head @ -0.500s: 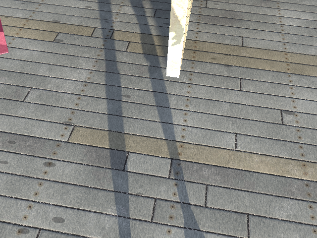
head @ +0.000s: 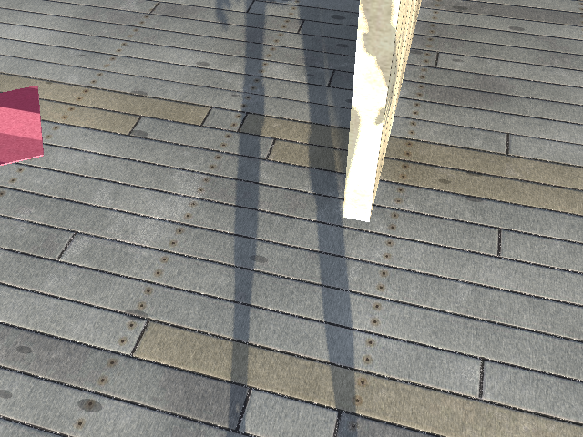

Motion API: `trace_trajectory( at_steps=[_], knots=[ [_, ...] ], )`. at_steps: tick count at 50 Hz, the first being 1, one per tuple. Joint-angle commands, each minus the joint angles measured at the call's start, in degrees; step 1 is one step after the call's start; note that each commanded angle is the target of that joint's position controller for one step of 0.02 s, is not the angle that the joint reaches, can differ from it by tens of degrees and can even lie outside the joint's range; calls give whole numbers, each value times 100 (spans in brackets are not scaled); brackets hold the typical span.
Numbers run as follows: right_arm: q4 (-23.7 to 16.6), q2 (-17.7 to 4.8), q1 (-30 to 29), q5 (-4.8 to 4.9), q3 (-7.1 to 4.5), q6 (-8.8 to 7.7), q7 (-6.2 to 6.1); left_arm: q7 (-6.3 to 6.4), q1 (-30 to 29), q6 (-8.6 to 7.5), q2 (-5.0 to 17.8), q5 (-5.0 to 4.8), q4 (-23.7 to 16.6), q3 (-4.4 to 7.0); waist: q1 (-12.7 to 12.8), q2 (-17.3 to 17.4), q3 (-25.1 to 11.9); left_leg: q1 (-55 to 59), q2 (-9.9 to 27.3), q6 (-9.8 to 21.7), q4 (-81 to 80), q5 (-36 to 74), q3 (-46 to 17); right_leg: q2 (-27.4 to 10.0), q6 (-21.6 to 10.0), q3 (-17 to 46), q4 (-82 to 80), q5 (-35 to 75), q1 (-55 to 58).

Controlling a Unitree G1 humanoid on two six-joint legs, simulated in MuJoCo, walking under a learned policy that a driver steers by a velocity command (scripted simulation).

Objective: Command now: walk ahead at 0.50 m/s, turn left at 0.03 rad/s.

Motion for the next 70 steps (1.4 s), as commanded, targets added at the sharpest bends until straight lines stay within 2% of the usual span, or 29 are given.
trace_trajectory(
  at_steps=[1, 9, 11, 13, 14, 15, 16, 17, 20, 24, 30, 34, 37, 39, 40, 41, 42, 43, 44, 45, 47, 50, 54, 58, 60, 62, 63, 65, 70],
  knots=[
    [-363, -245, -132, -40, -41, -65, -1, 58, -280, -98, 950, -33, -335, 232, -110, -563, 4, -261, 206, -106, -893, 909, -55, -1495, -1053, 1081, -1146, 1151, 69],
    [-716, -251, -1368, 56, -18, -199, 193, 126, 401, 93, 1145, -152, 90, 289, 253, -600, 236, -16, -124, 97, -2704, 1683, 77, -1711, -752, 834, -825, 1225, 930],
    [-709, -366, -1237, 43, -61, -216, 226, 157, 374, 159, 1217, -158, 145, 322, 95, -662, 142, 253, -208, 245, -2860, 1264, 130, -1826, -646, 871, -506, 1724, 1227],
    [-401, -676, -181, 1, -239, -219, 187, 185, 226, 217, 1175, -148, 135, 295, -504, -604, -520, 1829, -498, 505, -3101, 1185, 426, -1493, -417, 549, 778, 3174, 1085],
    [-189, -1012, 789, -40, -365, -201, 130, 200, 234, 213, 916, -46, 31, 179, -898, -299, -1306, 3429, 83, 800, -2850, 1343, -151, -1201, -210, 312, 2204, 2449, 242],
    [-111, -1626, 1262, -113, -501, -161, 94, 158, 918, 102, 270, -7, -117, -34, -698, 1106, -2087, 5607, 1563, 1724, -3157, 496, -2738, -223, 226, 81, 4478, -369, -2147],
    [-98, -1126, 1404, -37, -384, -139, 104, 123, 791, -10, 573, -103, 12, 21, -889, 1141, -2379, 5667, 1790, 1864, -3880, -410, -3904, -148, 206, 894, 5274, -2378, -2912],
    [-116, -855, 1002, -24, -278, -148, 90, 89, 282, -61, 1025, -275, -125, 161, -867, 695, -1386, 4927, 1624, 1545, -4005, -682, -3037, -466, 122, 974, 5559, -2059, -3383],
    [-143, -392, 78, -101, -133, -226, 100, 131, -99, 50, 863, -172, -178, 207, -350, 358, -274, 2945, 1008, 1148, -4606, 266, -1324, -1078, 167, 825, 4774, -827, -2806],
    [62, -439, -86, -153, -190, -388, 90, 173, 6, 280, 548, -168, -132, 196, -124, 227, -46, 2409, 878, 1166, -5043, 1401, -267, -1103, 347, 912, 4398, -95, -2647],
    [322, -640, 115, -115, -236, -346, -39, 24, -933, 217, 326, -107, -456, 133, -418, 29, 215, 2740, 710, 938, -5186, 1940, 831, -955, 324, 518, 2460, 1544, -2670],
    [588, -782, 545, -13, -294, -197, -81, -108, -1612, 221, 249, -109, -828, 87, -665, -105, 441, 3650, 1003, 897, -4939, 2366, 1056, -894, 135, 264, 1801, 1288, -3024],
    [617, -891, 458, 24, -340, -41, -103, -226, -1655, 236, 351, -137, -1001, 139, -483, 107, 264, 4327, 1152, 731, -4269, 4329, 1271, -644, -144, -84, 1633, 468, -2837],
    [620, -1004, 400, 21, -359, 71, -169, -234, -1030, 255, 601, -65, -916, 284, -56, 306, -172, 4263, 1054, 600, -3045, 6399, 1329, -169, -346, -396, 1614, 28, -1752],
    [678, -1036, 311, 64, -343, 42, -166, -200, -168, 195, 908, -60, -655, 441, 418, 232, -608, 3728, 854, 403, -2037, 6250, 1366, -11, -512, -282, 1187, 669, -451],
    [569, -947, 294, 6, -277, -46, -161, -75, 584, 206, 1343, -4, -482, 589, 750, -354, -1142, 2480, 476, 100, -467, 4373, 1392, -601, -766, 606, 1038, 2381, 1254],
    [337, -113, 938, -137, -4, -161, -59, 47, 210, 256, 1769, 97, -680, 580, 34, -2063, -1898, -43, -820, -368, 2182, -1753, 1188, -2531, -2169, 3522, 1009, 4487, 3382],
    [608, -688, 878, 1, -108, -295, 37, 54, 408, 276, 1254, 68, -713, 431, 430, -945, -2905, 10, -672, -291, 2655, -2210, -313, -2711, -2336, 3772, 777, 4949, 3367],
    [414, -743, 293, 223, -151, -289, 57, 29, 213, 187, 994, 58, -670, 361, 397, -673, -2184, -201, -341, -85, 2320, -1924, -369, -2406, -1944, 2785, 697, 4578, 2900],
    [325, -581, 13, 176, -103, -256, 5, -13, -196, 119, 866, -56, -607, 332, 172, -290, -1241, -351, -90, -55, 1623, -1521, -139, -2070, -1574, 2146, 460, 4104, 1921],
    [444, -614, -14, 16, -155, -75, -97, 15, -758, 87, 612, -42, -638, 239, -154, -263, -664, 376, 145, -99, 905, -1122, -110, -1797, -1315, 1618, 11, 3843, 533],
    [536, -328, 299, -40, -120, 101, -162, 30, -1165, -38, 722, 155, -583, 265, -507, -381, -725, 1263, 65, -230, -359, -625, -37, -1604, -1231, 1012, -216, 4261, -325],
    [540, -373, -6, -51, -122, 170, -176, 115, -1145, 37, 863, 115, -346, 283, -331, -788, -937, 1686, -95, -303, -1556, 527, 94, -1369, -995, 616, -251, 3569, -238],
    [500, -389, -390, -48, -153, 215, -149, 116, -1176, 146, 679, 112, -111, 171, -224, -799, -558, 1951, -133, -212, -2367, 776, 58, -1354, -805, 798, -239, 1626, -417],
    [541, -372, -364, -136, -149, 173, -131, 107, -1149, 161, 494, 62, 20, 78, -346, -643, -424, 2476, -167, -61, -3415, 1561, 48, -1111, -442, 825, 15, 736, -494],
    [481, -939, -516, -139, -247, 154, -176, 97, -503, 130, 431, 175, 191, 57, 119, 202, -439, 3041, 403, 256, -3271, 2963, -433, -574, 13, 645, 307, -420, -780],
    [533, -746, -680, -97, -228, 189, -148, 127, -434, 149, 360, 149, 254, 21, 155, 485, -525, 2850, 285, 384, -3214, 2204, -370, -454, 146, 503, 199, -538, -601],
    [560, -457, -672, -97, -176, 230, -100, 180, -870, 293, 527, 19, 274, 42, -93, 157, -343, 2462, 74, 223, -3357, 1691, -291, -417, 172, 374, 423, -334, -417],
    [813, -507, -556, -86, -181, 196, -112, 258, -902, 416, 619, 34, 454, 60, -133, 48, -532, 2712, -19, 253, -3124, 2673, -168, -549, 210, 476, 553, 798, -65]
  ],
)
